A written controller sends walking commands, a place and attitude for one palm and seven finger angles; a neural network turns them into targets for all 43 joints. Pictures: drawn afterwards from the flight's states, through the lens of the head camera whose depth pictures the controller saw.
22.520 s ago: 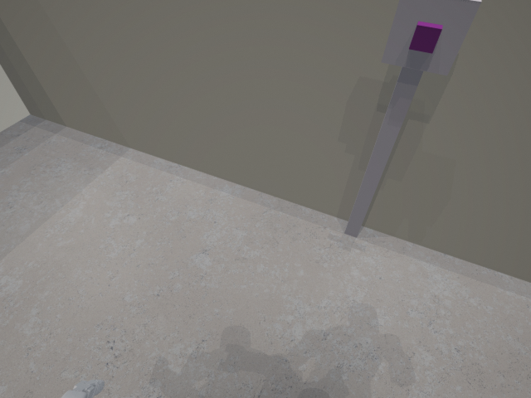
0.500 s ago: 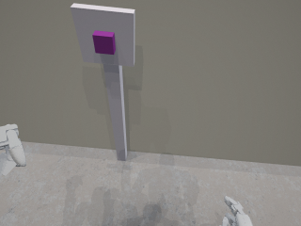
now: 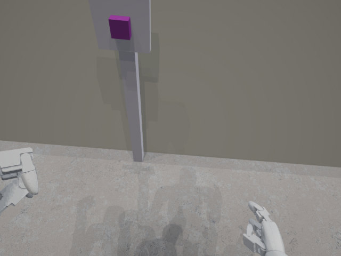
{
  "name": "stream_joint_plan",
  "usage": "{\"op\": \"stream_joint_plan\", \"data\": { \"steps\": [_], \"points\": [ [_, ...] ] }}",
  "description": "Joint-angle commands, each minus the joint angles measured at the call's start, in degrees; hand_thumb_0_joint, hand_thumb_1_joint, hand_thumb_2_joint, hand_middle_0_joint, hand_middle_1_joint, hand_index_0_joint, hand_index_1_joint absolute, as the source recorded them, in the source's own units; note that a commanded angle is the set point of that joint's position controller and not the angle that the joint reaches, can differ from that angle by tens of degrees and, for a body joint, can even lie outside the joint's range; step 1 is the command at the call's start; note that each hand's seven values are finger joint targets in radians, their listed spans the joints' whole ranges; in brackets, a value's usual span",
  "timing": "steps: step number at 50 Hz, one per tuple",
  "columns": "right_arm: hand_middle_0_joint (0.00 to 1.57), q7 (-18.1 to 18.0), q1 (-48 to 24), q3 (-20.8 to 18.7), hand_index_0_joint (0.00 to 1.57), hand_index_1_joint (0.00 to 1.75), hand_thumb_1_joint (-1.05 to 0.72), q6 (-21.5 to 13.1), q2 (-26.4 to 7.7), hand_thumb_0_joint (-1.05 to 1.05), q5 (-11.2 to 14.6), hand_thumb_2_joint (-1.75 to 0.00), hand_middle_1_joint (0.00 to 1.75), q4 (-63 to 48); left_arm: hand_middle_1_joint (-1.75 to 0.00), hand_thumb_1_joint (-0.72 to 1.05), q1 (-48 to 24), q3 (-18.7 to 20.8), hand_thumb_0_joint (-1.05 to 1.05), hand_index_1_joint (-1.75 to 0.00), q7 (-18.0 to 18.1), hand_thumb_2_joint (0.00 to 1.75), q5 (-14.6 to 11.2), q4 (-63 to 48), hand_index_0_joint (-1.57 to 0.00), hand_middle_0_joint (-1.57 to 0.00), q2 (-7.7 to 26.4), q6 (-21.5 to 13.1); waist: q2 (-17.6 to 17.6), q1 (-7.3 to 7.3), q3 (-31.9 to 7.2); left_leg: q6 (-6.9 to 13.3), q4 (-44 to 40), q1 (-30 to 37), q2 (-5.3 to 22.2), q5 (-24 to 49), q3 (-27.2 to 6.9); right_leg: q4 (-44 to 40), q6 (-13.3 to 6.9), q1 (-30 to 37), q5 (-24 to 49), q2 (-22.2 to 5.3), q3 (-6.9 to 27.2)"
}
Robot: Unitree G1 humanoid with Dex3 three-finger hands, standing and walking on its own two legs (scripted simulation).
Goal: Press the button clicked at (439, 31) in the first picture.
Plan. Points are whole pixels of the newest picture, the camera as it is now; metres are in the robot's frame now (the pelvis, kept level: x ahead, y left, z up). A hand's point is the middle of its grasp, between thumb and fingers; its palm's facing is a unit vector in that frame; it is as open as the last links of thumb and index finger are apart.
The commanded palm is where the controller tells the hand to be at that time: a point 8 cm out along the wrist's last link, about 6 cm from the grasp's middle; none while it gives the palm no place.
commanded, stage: stop stepping back and stand still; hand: left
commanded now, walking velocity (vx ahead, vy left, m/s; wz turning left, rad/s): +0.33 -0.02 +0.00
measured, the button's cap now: (120, 27) +0.72 +0.22 +0.16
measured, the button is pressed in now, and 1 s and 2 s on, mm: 0 0 0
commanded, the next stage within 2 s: let the arm hang, fingers relaxed in 0.92 s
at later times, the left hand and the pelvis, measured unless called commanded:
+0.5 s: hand out of the picture +0.07 +0.22 +0.16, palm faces +0.42 -0.77 -0.48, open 3.1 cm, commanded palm +0.00 +0.26 +0.18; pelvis -0.12 -0.03 -0.02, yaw +2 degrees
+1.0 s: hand out of the picture +0.04 +0.24 +0.16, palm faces +0.44 -0.79 -0.42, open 3.1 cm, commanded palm none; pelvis -0.13 -0.01 -0.01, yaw +4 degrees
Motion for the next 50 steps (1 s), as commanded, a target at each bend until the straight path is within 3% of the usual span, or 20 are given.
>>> {"op": "stream_joint_plan", "data": {
  "steps": [1,3,5,6,9,14,16,19,21,22,23,24,28,33,34,36,39,42,45,50],
  "points": [
    [0.20,-0.20,-1.97,-2.66,0.20,0.30,-0.90,-3.55,-9.64,0.00,0.68,-0.90,0.30,-7.01,-1.50,0.90,1.95,4.63,0.00,-1.50,1.70,0.90,-0.82,-9.50,-1.30,-1.30,4.90,-2.15,13.76,0.05,-7.94,6.39,-8.67,0.41,14.22,10.79,-7.61,-7.23,0.70,10.47,-1.48,-1.27,-1.02],
    [0.20,-0.63,-3.79,-2.50,0.20,0.30,-0.90,-2.69,-9.56,0.00,1.33,-0.90,0.30,-8.58,-1.50,0.90,0.30,5.50,0.00,-1.50,2.16,0.90,-0.63,-8.79,-1.30,-1.30,6.73,-1.16,8.06,0.12,-4.65,2.12,-6.45,-9.45,6.67,-19.97,-2.93,-22.77,-1.14,17.23,0.26,-3.60,-0.69],
    [0.20,-1.25,-4.30,-2.26,0.20,0.30,-0.90,-1.12,-8.47,0.00,0.81,-0.90,0.30,-8.32,-1.50,0.90,-4.04,7.46,0.00,-1.50,2.68,0.90,-0.79,-10.50,-1.30,-1.30,9.91,-0.82,-8.20,-0.06,-2.55,-1.31,24.00,-4.99,-1.46,-13.90,-0.05,-39.68,-10.74,-1.74,-16.69,-22.93,25.37],
    [0.20,-1.52,-3.42,-1.70,0.20,0.30,-0.90,-1.35,-7.95,0.00,0.49,-0.90,0.30,-6.80,-1.50,0.90,-7.37,7.66,0.00,-1.50,2.98,0.90,-0.65,-9.65,-1.30,-1.30,9.72,-0.72,-8.13,0.04,-4.67,-1.05,32.75,-5.48,-0.64,-13.85,-1.73,-39.21,-11.15,-3.92,-17.75,-23.62,25.63],
    [0.20,-2.42,-3.00,-1.21,0.20,0.30,-0.90,-1.29,-7.52,0.00,0.49,-0.90,0.30,-5.86,-1.50,0.90,-8.11,3.56,0.00,-1.50,2.75,0.90,-0.26,-6.56,-1.30,-1.30,5.41,-0.29,-7.51,-1.78,-5.56,-0.44,28.05,0.15,2.04,-11.71,-0.85,-34.85,-7.13,-6.20,-15.83,-17.54,11.75],
    [0.20,-3.45,-0.93,-1.05,0.20,0.30,-0.90,-3.11,-8.97,0.00,-0.22,-0.90,0.30,-5.01,-1.50,0.90,-6.37,1.80,0.00,-1.50,3.52,0.90,1.04,-5.59,-1.30,-1.30,4.17,-0.66,2.40,-1.57,-2.72,3.22,-4.34,6.13,1.75,-17.19,1.66,-25.22,-4.52,-0.50,-15.59,-12.06,7.11],
    [0.20,-2.99,-0.24,-1.81,0.20,0.30,-0.90,-3.57,-11.27,0.00,0.13,-0.90,0.30,-6.19,-1.50,0.90,-7.95,3.48,0.00,-1.50,3.59,0.90,1.05,-7.95,-1.30,-1.30,5.61,-2.14,17.67,-1.48,-3.77,8.04,-12.26,3.62,12.31,-23.69,-15.18,-4.24,-0.86,1.46,-3.53,-1.85,-0.78],
    [0.20,-1.93,-1.55,-1.74,0.20,0.30,-0.90,-3.24,-9.24,0.00,0.81,-0.90,0.30,-5.88,-1.50,0.90,-6.88,5.24,0.00,-1.50,2.76,0.90,1.63,-6.19,-1.30,-1.30,6.59,-1.98,19.19,-1.49,0.54,10.37,-16.62,-11.83,14.73,-37.77,-17.96,7.02,0.02,5.63,-3.35,-1.03,-3.51],
    [0.20,-1.76,-2.05,-1.63,0.20,0.30,-0.90,-3.10,-9.72,0.00,0.45,-0.90,0.30,-5.33,-1.50,0.90,-3.19,5.06,0.00,-1.50,2.59,0.90,1.89,-1.52,-1.30,-1.30,5.59,-2.30,11.60,0.29,3.70,6.79,-7.85,-19.12,10.94,-30.68,-10.27,-9.69,-1.28,16.72,-2.94,-1.86,-3.04],
    [0.20,-1.81,-2.44,-2.34,0.20,0.30,-0.90,-2.70,-9.94,0.00,0.38,-0.90,0.30,-5.66,-1.50,0.90,-3.07,4.71,0.00,-1.50,2.23,0.90,1.95,-1.70,-1.30,-1.30,5.93,-2.47,2.05,0.91,3.62,4.03,6.07,-21.70,4.32,-25.46,-4.09,-21.06,-4.02,19.02,-7.79,-5.22,5.82],
    [0.20,-1.44,-2.68,-3.31,0.20,0.30,-0.90,-2.07,-9.89,0.00,0.52,-0.90,0.30,-6.32,-1.50,0.90,-4.08,5.97,0.00,-1.50,1.93,0.90,1.35,-2.46,-1.30,-1.30,8.08,-2.25,-13.84,0.72,2.09,1.66,27.81,-23.06,-1.83,-20.98,1.37,-34.43,-10.00,13.40,-21.48,-19.18,29.53],
    [0.20,-1.00,-2.87,-3.32,0.20,0.30,-0.90,-2.21,-10.84,0.00,0.12,-0.90,0.30,-5.61,-1.50,0.90,-6.72,7.31,0.00,-1.50,1.75,0.90,0.70,-3.80,-1.30,-1.30,8.29,-3.18,-10.68,-0.29,0.54,0.95,39.77,-20.85,-0.35,-16.32,-2.08,-39.05,-11.20,8.80,-18.71,-24.50,35.07],
    [0.20,-1.43,0.09,-1.83,0.20,0.30,-0.90,-2.88,-8.22,0.00,0.00,-0.90,0.30,-3.86,-1.50,0.90,-6.46,4.67,0.00,-1.50,1.08,0.90,0.47,-4.89,-1.30,-1.30,6.13,-3.86,-2.73,-1.89,-2.27,0.81,31.74,-8.28,2.72,-9.13,0.93,-38.16,-8.97,-3.87,-21.00,-18.09,17.86],
    [0.20,-3.56,1.01,-0.89,0.20,0.30,-0.90,-4.46,-8.07,0.00,-0.66,-0.90,0.30,-3.42,-1.50,0.90,-9.31,2.82,0.00,-1.50,2.87,0.90,1.57,-5.31,-1.30,-1.30,4.95,-2.69,-0.32,-1.37,-5.07,2.81,2.54,9.46,0.48,-12.25,5.74,-30.41,-6.17,-2.36,-16.84,-13.71,9.58],
    [0.20,-3.85,1.15,-1.04,0.20,0.30,-0.90,-4.70,-8.56,0.00,-0.64,-0.90,0.30,-3.98,-1.50,0.90,-9.39,2.37,0.00,-1.50,3.01,0.90,1.46,-5.37,-1.30,-1.30,4.48,-2.62,3.83,-1.72,-4.73,3.71,-3.47,10.50,2.50,-13.50,2.26,-23.45,-4.86,-1.00,-12.10,-11.49,7.64],
    [0.20,-3.15,-0.05,-1.48,0.20,0.30,-0.90,-4.48,-10.20,0.00,-0.16,-0.90,0.30,-5.16,-1.50,0.90,-12.79,2.84,0.00,-1.50,3.21,0.90,1.67,-8.10,-1.30,-1.30,4.70,-3.47,20.08,-1.04,-4.01,9.26,-14.03,7.80,16.55,-23.60,-18.11,0.32,0.05,-3.14,-3.35,-1.45,-2.41],
    [0.20,-1.63,-1.00,-1.64,0.20,0.30,-0.90,-4.24,-8.36,0.00,0.86,-0.90,0.30,-5.23,-1.50,0.90,-8.02,4.60,0.00,-1.50,2.25,0.90,1.33,-4.57,-1.30,-1.30,5.47,-2.22,15.31,-1.00,-1.80,10.02,-14.71,-2.63,16.33,-26.37,-15.49,5.45,0.21,1.52,-3.79,-2.19,-1.58],
    [0.20,-1.00,-2.94,-1.17,0.20,0.30,-0.90,-2.80,-8.92,0.00,0.84,-0.90,0.30,-5.63,-1.50,0.90,-5.00,3.93,0.00,-1.50,2.09,0.90,1.47,-3.22,-1.30,-1.30,5.21,-1.21,7.17,-0.05,2.16,5.22,-6.53,-14.14,11.34,-23.60,-6.17,-14.28,-1.11,15.70,0.91,-2.77,-2.35],
    [0.20,-0.64,-3.22,-1.52,0.20,0.30,-0.90,-2.12,-7.84,0.00,0.74,-0.90,0.30,-5.84,-1.50,0.90,-9.29,5.58,0.00,-1.50,1.95,0.90,0.14,-7.46,-1.30,-1.30,8.01,-0.68,-8.89,-0.11,-1.23,0.56,26.41,-10.02,-0.12,-16.02,2.01,-36.05,-10.70,4.92,-14.76,-20.30,27.71],
    [0.20,-1.60,-1.92,-0.11,0.20,0.30,-0.90,-3.08,-6.85,0.00,0.24,-0.90,0.30,-4.54,-1.50,0.90,-5.50,4.86,0.00,-1.50,2.63,0.90,0.34,-9.41,-1.30,-1.30,5.58,-1.71,-0.35,-1.28,-4.81,1.35,4.87,5.43,2.22,-7.19,1.40,-25.84,-7.63,3.48,4.59,-14.21,10.31]
  ]
}}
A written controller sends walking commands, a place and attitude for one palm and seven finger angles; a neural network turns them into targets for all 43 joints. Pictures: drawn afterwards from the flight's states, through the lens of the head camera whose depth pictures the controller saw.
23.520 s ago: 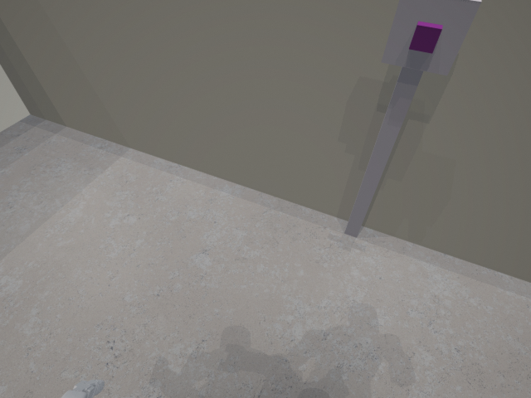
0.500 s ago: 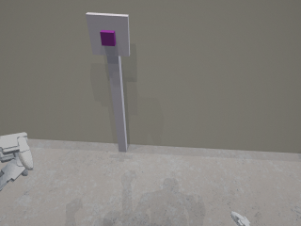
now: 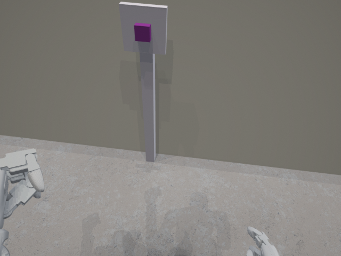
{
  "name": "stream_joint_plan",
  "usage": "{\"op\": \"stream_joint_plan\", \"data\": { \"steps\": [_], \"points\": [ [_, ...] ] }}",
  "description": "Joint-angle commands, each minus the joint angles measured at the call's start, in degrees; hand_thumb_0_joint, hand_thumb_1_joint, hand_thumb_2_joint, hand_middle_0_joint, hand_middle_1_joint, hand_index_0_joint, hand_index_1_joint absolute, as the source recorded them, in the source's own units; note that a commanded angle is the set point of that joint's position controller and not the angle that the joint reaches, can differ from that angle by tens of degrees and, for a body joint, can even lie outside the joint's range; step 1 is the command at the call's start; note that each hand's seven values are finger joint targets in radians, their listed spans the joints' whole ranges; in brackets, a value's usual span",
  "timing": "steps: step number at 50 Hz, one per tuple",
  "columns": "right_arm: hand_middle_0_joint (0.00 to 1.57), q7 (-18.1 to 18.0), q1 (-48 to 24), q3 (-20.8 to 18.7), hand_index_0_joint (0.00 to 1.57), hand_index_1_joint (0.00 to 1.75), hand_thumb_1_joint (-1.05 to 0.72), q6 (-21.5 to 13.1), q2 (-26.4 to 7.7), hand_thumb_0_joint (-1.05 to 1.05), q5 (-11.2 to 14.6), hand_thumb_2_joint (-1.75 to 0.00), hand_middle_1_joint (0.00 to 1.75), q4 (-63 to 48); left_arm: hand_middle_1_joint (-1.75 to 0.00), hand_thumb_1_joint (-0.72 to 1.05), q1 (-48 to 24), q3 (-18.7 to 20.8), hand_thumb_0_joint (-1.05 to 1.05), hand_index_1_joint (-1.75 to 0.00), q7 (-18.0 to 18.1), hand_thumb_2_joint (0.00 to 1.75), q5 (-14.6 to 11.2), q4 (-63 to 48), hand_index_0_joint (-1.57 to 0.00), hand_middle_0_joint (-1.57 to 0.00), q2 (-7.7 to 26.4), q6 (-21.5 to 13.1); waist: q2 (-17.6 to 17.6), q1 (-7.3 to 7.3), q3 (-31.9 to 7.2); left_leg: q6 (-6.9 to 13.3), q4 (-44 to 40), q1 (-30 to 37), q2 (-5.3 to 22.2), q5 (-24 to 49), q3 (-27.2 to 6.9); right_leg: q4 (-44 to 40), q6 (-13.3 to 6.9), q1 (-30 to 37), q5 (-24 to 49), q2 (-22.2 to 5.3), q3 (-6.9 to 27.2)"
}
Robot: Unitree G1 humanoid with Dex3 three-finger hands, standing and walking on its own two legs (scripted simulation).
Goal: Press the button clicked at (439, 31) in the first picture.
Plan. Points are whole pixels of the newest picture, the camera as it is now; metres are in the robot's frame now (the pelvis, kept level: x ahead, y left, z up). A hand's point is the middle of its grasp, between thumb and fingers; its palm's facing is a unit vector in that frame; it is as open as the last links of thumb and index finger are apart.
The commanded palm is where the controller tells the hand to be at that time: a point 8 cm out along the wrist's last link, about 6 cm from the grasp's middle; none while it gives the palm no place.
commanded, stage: let the arm hang, fingers relaxed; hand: left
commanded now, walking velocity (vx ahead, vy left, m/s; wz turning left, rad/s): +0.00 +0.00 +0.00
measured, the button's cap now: (143, 32) +0.86 +0.17 +0.17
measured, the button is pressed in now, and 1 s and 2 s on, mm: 0 0 0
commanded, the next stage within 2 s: stand and wait in 1.12 s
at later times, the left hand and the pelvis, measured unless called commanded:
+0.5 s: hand out of the picture -0.04 +0.19 -0.16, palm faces +0.07 -0.97 -0.24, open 4.5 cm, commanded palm none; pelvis -0.01 -0.01 +0.01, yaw +3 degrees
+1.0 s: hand out of the picture +0.04 +0.20 -0.15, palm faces +0.05 -0.96 -0.27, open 7.3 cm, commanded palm none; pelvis -0.02 -0.01 +0.02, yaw +3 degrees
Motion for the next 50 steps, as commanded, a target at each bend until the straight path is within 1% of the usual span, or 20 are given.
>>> {"op": "stream_joint_plan", "data": {
  "steps": [1,2,3,4,6,7,9,10,11,12,13,14,16,18,20,21,23,26,31,50],
  "points": [
    [0.20,4.50,0.64,-6.42,0.20,0.30,-0.90,-3.61,-14.67,0.00,0.10,-0.90,0.30,6.36,-1.50,0.90,-7.86,-13.25,0.00,-1.50,-6.05,0.90,3.65,35.65,-1.30,-1.30,-1.69,6.71,6.67,-6.42,0.78,2.31,-8.62,9.38,5.22,21.69,-8.32,3.83,-0.03,-13.15,14.17,-11.73,6.47],
    [0.20,4.05,1.52,-5.73,0.20,0.30,-0.90,0.40,-12.78,0.00,0.44,-0.90,0.30,3.43,-1.46,0.90,-4.36,-12.26,0.00,-1.46,-6.89,0.90,2.24,36.47,-1.26,-1.26,-2.78,10.79,14.49,-3.67,-0.97,5.15,-17.12,4.78,10.77,25.19,-15.67,9.95,3.51,-10.66,0.80,-3.94,4.41],
    [0.20,3.64,-1.15,-5.28,0.20,0.30,-0.90,2.17,-12.58,0.00,-0.03,-0.90,0.30,1.81,-1.42,0.90,-7.30,-12.84,0.00,-1.42,-6.93,0.90,1.91,37.42,-1.23,-1.23,-3.83,11.98,12.52,-2.53,-0.79,8.27,-20.60,0.98,14.92,23.18,-20.89,16.69,3.96,-10.99,-14.35,-1.43,4.31],
    [0.20,3.01,0.22,-4.83,0.20,0.30,-0.90,2.00,-12.49,0.00,-1.05,-0.90,0.30,-0.01,-1.38,0.90,-11.23,-13.38,0.00,-1.38,-7.00,0.90,1.78,37.90,-1.19,-1.19,-4.11,11.66,4.64,-3.42,-1.17,11.02,-21.00,2.75,16.48,34.06,-26.11,21.71,4.15,-13.42,-14.94,-0.69,6.77],
    [0.20,2.05,2.72,-4.48,0.20,0.30,-0.90,2.01,-13.12,0.00,-1.99,-0.90,0.30,0.86,-1.30,0.90,-15.22,-13.80,0.00,-1.30,-6.71,0.90,1.51,44.40,-1.12,-1.12,-3.45,10.95,-1.16,-3.51,-5.78,12.44,-17.13,14.50,16.10,60.00,-24.85,24.89,4.30,-15.58,-14.66,-0.45,8.96],
    [0.20,1.78,1.88,-4.29,0.20,0.30,-0.90,2.61,-13.19,0.00,-1.87,-0.90,0.30,1.69,-1.26,0.90,-15.71,-14.07,0.00,-1.26,-6.41,0.90,1.08,49.16,-1.08,-1.08,-3.02,10.92,0.39,-2.56,-5.75,12.41,-16.77,14.75,15.63,60.89,-21.92,22.48,4.61,-13.03,-14.28,-0.94,9.48],
    [0.20,1.87,-2.94,-3.73,0.20,0.30,-0.90,3.71,-12.82,0.00,-1.39,-0.90,0.30,2.90,-1.18,0.90,-15.47,-14.51,0.00,-1.18,-6.57,0.90,0.65,58.72,-1.01,-1.01,-1.32,11.21,8.03,0.45,-2.84,9.20,-18.67,6.45,11.86,46.74,-14.39,10.09,4.00,-1.90,-10.37,-1.32,8.59],
    [0.20,2.01,-4.92,-3.62,0.20,0.30,-0.90,4.39,-12.27,0.00,-0.86,-0.90,0.30,3.89,-1.14,0.90,-13.27,-14.62,0.00,-1.14,-6.87,0.90,0.83,63.33,-0.97,-0.97,-0.43,11.31,9.67,2.48,-1.40,5.96,-17.60,0.70,8.78,32.97,-10.83,0.91,3.59,6.16,-2.48,-1.54,8.74],
    [0.20,2.27,-4.30,-3.28,0.20,0.30,-0.90,4.92,-9.93,0.00,-0.22,-0.90,0.30,5.04,-1.10,0.90,-12.70,-14.87,0.00,-1.10,-6.89,0.90,1.16,67.45,-0.93,-0.93,1.57,11.10,3.74,2.22,0.33,2.18,-15.66,-3.23,2.76,15.41,-7.66,-7.29,2.26,8.72,2.50,-3.80,15.46],
    [0.20,2.63,-2.00,-2.73,0.20,0.30,-0.90,5.59,-7.15,0.00,0.44,-0.90,0.30,6.07,-1.06,0.90,-13.40,-15.29,0.00,-1.06,-6.89,0.90,1.18,70.63,-0.90,-0.90,3.52,10.76,-3.09,0.30,1.87,-0.13,-12.88,-2.90,-1.68,-0.49,-3.28,-15.12,-0.27,5.50,-0.18,-11.28,24.66],
    [0.20,2.89,0.35,-2.96,0.20,0.30,-0.90,6.40,-6.78,0.00,0.39,-0.90,0.30,7.95,-1.02,0.90,-15.38,-15.66,0.00,-1.02,-7.18,0.90,1.21,72.78,-0.86,-0.86,5.18,10.74,-3.83,-1.13,1.53,-0.21,-9.34,1.96,-2.60,-3.88,-1.79,-19.80,-3.22,-0.13,-9.77,-14.63,28.50],
    [0.20,2.74,0.35,-3.31,0.20,0.30,-0.90,7.02,-6.97,0.00,0.24,-0.90,0.30,9.50,-0.98,0.90,-17.21,-15.93,0.00,-0.98,-6.96,0.90,1.06,74.75,-0.82,-0.82,4.09,10.55,-9.01,-1.17,2.00,0.21,-6.05,3.11,-2.45,-2.05,-2.52,-21.52,-3.21,-0.74,-9.68,-12.37,27.99],
    [0.20,2.28,2.44,-3.73,0.20,0.30,-0.90,6.88,-7.13,0.00,0.20,-0.90,0.30,12.89,-0.90,0.90,-18.22,-15.73,0.00,-0.90,-6.58,0.90,0.77,78.88,-0.75,-0.75,1.29,10.02,-2.38,-2.24,1.87,0.56,-7.93,6.05,-1.31,1.14,-3.87,-18.73,-4.63,0.97,2.05,-10.93,24.43],
    [0.20,2.01,5.09,-3.23,0.20,0.30,-0.90,6.56,-5.46,0.00,0.35,-0.90,0.30,16.08,-0.82,0.90,-18.90,-16.18,0.00,-0.82,-6.51,0.90,0.52,82.34,-0.68,-0.68,0.40,9.97,2.70,-3.06,0.01,0.90,-17.26,11.75,-0.05,8.46,-4.65,-15.86,-3.15,1.42,5.02,-8.22,19.95],
    [0.20,1.45,4.85,-2.99,0.20,0.30,-0.90,6.31,-6.91,0.00,0.10,-0.90,0.30,17.92,-0.74,0.90,-18.72,-16.82,0.00,-0.74,-6.43,0.90,0.25,84.76,-0.60,-0.60,-1.40,10.06,3.86,-1.83,1.17,1.87,-22.14,11.10,3.26,10.70,-7.50,-15.11,-0.47,2.57,4.04,-4.20,15.95],
    [0.20,1.50,4.46,-2.97,0.20,0.30,-0.90,6.05,-6.57,0.00,0.14,-0.90,0.30,19.21,-0.70,0.90,-18.61,-16.90,0.00,-0.70,-6.48,0.90,0.25,86.58,-0.57,-0.57,-1.13,10.50,8.09,-1.38,1.95,2.11,-24.37,9.21,3.48,10.37,-8.33,-13.84,-0.22,4.28,3.91,-3.88,14.23],
    [0.20,1.29,4.26,-2.91,0.20,0.30,-0.90,5.85,-6.99,0.00,0.20,-0.90,0.30,20.44,-0.62,0.90,-17.24,-17.03,0.00,-0.62,-6.55,0.90,0.16,89.29,-0.49,-0.49,-1.10,10.62,7.80,-0.53,1.47,2.39,-26.42,7.84,4.46,9.01,-9.13,-13.18,-0.17,7.07,4.53,-3.40,12.88],
    [0.20,1.17,5.52,-3.06,0.20,0.30,-0.90,5.81,-7.35,0.00,0.44,-0.90,0.30,22.27,-0.50,0.90,-16.94,-17.22,0.00,-0.50,-6.43,0.90,0.22,92.30,-0.38,-0.38,-1.20,10.44,2.39,-0.65,1.86,2.28,-26.72,8.62,3.99,8.46,-8.28,-14.61,-0.22,7.57,3.86,-4.04,12.81],
    [0.20,1.26,5.92,-3.32,0.20,0.30,-0.90,6.32,-7.50,0.00,0.20,-0.90,0.30,24.35,-0.30,0.90,-17.72,-17.11,0.00,-0.30,-6.28,0.90,0.33,94.45,-0.20,-0.20,-0.92,10.65,2.43,-0.85,6.59,2.23,-28.11,7.03,3.49,3.14,-8.38,-16.54,-0.27,4.35,-3.31,-4.08,13.18],
    [0.20,1.72,1.06,-4.22,0.20,0.30,-0.90,5.59,-10.71,0.00,0.03,-0.90,0.30,24.20,-0.30,0.90,-24.19,-15.76,0.00,-0.30,-6.37,0.90,0.60,93.32,-0.20,-0.20,2.26,9.57,2.52,-1.19,5.26,1.75,-27.86,9.23,3.60,8.66,-8.33,-16.72,-0.36,5.67,0.33,-5.22,14.40]
  ]
}}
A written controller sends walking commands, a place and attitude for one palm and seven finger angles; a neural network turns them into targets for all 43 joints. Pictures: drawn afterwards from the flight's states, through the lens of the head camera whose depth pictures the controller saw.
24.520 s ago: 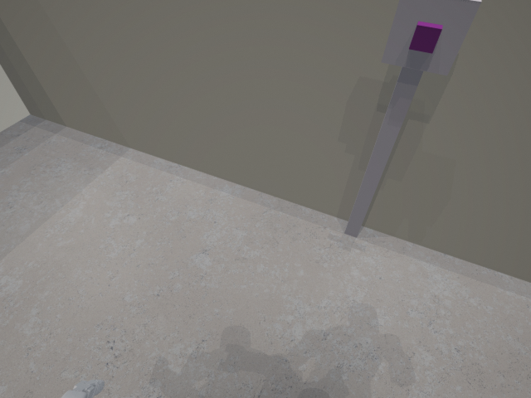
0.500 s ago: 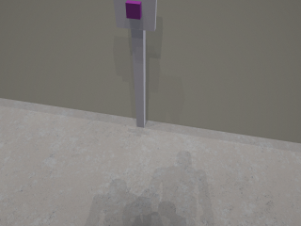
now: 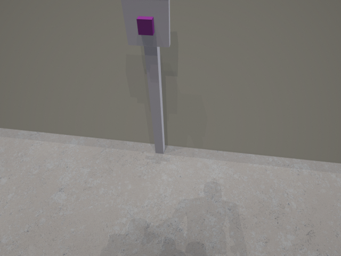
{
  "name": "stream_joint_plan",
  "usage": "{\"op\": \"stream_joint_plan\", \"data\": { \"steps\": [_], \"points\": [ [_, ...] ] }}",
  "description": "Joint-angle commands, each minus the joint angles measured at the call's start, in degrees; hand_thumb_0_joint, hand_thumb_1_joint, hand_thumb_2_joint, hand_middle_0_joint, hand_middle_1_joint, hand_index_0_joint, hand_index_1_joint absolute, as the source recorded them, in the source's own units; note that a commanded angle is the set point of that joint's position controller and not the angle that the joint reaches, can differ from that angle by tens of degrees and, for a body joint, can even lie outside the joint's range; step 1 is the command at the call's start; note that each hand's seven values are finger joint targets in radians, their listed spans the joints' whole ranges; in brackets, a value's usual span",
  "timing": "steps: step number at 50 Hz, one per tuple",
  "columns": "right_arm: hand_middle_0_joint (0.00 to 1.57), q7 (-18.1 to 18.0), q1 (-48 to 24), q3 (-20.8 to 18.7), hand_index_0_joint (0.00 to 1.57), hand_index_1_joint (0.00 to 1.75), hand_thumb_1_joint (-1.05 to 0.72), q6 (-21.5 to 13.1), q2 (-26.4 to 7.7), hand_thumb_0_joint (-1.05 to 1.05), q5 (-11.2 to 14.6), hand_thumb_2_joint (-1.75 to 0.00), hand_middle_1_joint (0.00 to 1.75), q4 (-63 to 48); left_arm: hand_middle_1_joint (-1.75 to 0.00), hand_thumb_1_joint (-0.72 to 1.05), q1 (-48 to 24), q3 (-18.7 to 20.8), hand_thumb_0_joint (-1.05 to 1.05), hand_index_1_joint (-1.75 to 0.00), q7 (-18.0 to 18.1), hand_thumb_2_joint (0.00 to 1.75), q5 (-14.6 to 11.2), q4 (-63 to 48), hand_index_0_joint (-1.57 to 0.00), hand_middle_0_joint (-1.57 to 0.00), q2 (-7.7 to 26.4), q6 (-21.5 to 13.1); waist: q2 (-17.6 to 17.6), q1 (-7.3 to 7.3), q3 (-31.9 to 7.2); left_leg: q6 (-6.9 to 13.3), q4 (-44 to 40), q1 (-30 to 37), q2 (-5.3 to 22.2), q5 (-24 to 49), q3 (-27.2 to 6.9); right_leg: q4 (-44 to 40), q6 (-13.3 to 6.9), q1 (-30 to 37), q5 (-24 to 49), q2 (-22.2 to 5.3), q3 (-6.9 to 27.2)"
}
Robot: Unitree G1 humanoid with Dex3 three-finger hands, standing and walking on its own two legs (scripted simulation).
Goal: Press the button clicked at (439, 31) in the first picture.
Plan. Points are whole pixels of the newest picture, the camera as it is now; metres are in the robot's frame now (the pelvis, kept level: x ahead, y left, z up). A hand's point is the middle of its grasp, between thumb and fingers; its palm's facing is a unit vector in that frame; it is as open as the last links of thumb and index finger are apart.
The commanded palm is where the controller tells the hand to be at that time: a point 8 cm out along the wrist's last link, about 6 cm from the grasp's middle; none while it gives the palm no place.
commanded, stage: let the arm hang, fingers relaxed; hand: left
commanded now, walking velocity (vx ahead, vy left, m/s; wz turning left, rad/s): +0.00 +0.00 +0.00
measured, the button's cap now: (146, 25) +0.89 +0.14 +0.15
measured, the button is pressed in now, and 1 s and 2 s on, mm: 0 0 0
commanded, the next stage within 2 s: stand and wait in 0.12 s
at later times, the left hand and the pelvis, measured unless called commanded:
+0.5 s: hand out of the picture +0.08 +0.24 -0.15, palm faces -0.01 -0.94 -0.34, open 7.4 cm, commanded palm none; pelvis +0.01 -0.01 +0.00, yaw +0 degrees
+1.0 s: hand out of the picture +0.13 +0.23 -0.15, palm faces -0.03 -0.94 -0.35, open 7.4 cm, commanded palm none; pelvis +0.03 -0.01 +0.01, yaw +0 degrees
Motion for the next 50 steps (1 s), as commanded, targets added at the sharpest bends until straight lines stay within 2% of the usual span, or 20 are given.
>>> {"op": "stream_joint_plan", "data": {
  "steps": [1,6,17,23,29,32,37,39,50],
  "points": [
    [0.20,-0.62,0.87,-1.34,0.20,0.30,-0.90,-0.89,-8.94,0.00,0.18,-0.90,0.30,-1.80,-0.30,0.90,-0.50,2.16,0.00,-0.30,0.62,0.90,-0.32,-2.57,-0.20,-0.20,10.48,-0.91,-0.29,0.10,1.09,1.67,-6.21,-2.34,6.50,0.10,-6.23,-5.66,-2.01,0.03,-4.13,-6.84,7.20],
    [0.20,-0.58,-0.96,-1.28,0.20,0.30,-0.90,-1.05,-10.74,0.00,0.29,-0.90,0.30,-1.76,-0.30,0.90,-1.80,2.10,0.00,-0.30,0.48,0.90,-0.39,-2.50,-0.20,-0.20,11.85,-1.11,-0.45,0.13,-0.91,1.39,-6.43,-0.86,6.90,2.33,-6.15,-5.49,-1.89,1.81,-1.04,-7.18,6.96],
    [0.20,-0.32,-4.15,-1.30,0.20,0.30,-0.90,-0.88,-14.01,0.00,0.39,-0.90,0.30,-1.54,-0.30,0.90,-4.07,1.86,0.00,-0.30,0.29,0.90,-0.42,-1.98,-0.20,-0.20,14.64,-1.13,-1.04,0.01,-1.21,1.20,-7.25,1.20,7.07,2.41,-6.25,-7.03,-1.75,1.99,-1.54,-7.58,7.54],
    [0.20,-0.29,-5.62,-1.26,0.20,0.30,-0.90,-0.98,-15.30,0.00,0.46,-0.90,0.30,-1.56,-0.30,0.90,-4.86,1.79,0.00,-0.30,0.28,0.90,-0.49,-1.77,-0.20,-0.20,15.70,-1.40,-0.82,-0.11,-3.14,0.98,-7.16,2.79,7.36,4.77,-6.06,-6.85,-1.80,3.43,2.34,-7.88,7.57],
    [0.20,-0.18,-6.74,-1.44,0.20,0.30,-0.90,-0.84,-15.97,0.00,0.61,-0.90,0.30,-1.76,-0.30,0.90,-5.26,1.83,0.00,-0.30,0.37,0.90,-0.45,-1.86,-0.20,-0.20,16.57,-1.63,-1.84,-0.21,-3.55,0.83,-6.79,3.89,7.25,5.86,-5.60,-7.41,-1.58,3.77,4.75,-8.13,7.81],
    [0.20,-0.19,-7.40,-1.32,0.20,0.30,-0.90,-0.88,-16.31,0.00,0.49,-0.90,0.30,-1.65,-0.30,0.90,-5.90,1.78,0.00,-0.30,0.33,0.90,-0.50,-1.88,-0.20,-0.20,16.73,-1.60,-0.69,-0.19,-2.85,0.68,-7.27,3.77,7.35,6.21,-5.71,-7.38,-1.60,3.91,5.32,-8.16,7.77],
    [0.20,-0.19,-7.78,-1.31,0.20,0.30,-0.90,-0.93,-16.75,0.00,0.54,-0.90,0.30,-1.76,-0.30,0.90,-6.15,1.78,0.00,-0.30,0.34,0.90,-0.52,-2.03,-0.20,-0.20,17.12,-1.71,-1.00,-0.18,-4.48,0.52,-7.29,4.65,7.53,7.03,-5.49,-7.31,-1.49,5.26,7.13,-8.30,7.70],
    [0.20,-0.14,-8.15,-1.39,0.20,0.30,-0.90,-0.89,-16.94,0.00,0.62,-0.90,0.30,-1.92,-0.30,0.90,-6.22,1.83,0.00,-0.30,0.35,0.90,-0.48,-2.18,-0.20,-0.20,17.39,-1.74,-1.37,-0.16,-3.63,0.51,-7.14,4.55,7.43,7.15,-5.34,-7.54,-1.41,4.69,7.28,-8.27,7.78],
    [0.20,-0.22,-8.25,-1.23,0.20,0.30,-0.90,-1.00,-17.27,0.00,0.57,-0.90,0.30,-1.82,-0.30,0.90,-6.62,1.82,0.00,-0.30,0.35,0.90,-0.54,-2.44,-0.20,-0.20,17.77,-1.78,-0.97,-0.22,-4.17,0.35,-7.50,5.26,7.73,8.37,-5.03,-7.47,-1.42,5.87,9.70,-8.42,7.86]
  ]
}}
